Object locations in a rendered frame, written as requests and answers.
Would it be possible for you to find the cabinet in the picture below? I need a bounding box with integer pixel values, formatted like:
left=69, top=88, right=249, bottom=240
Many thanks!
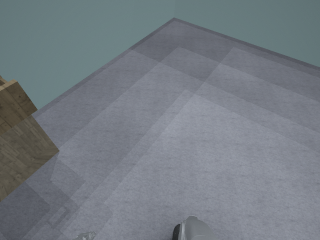
left=0, top=75, right=59, bottom=202

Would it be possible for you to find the drawer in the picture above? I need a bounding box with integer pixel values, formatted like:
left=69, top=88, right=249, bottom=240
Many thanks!
left=0, top=77, right=38, bottom=136

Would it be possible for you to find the robot right thigh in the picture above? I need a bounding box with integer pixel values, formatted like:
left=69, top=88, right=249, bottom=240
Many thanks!
left=179, top=218, right=218, bottom=240

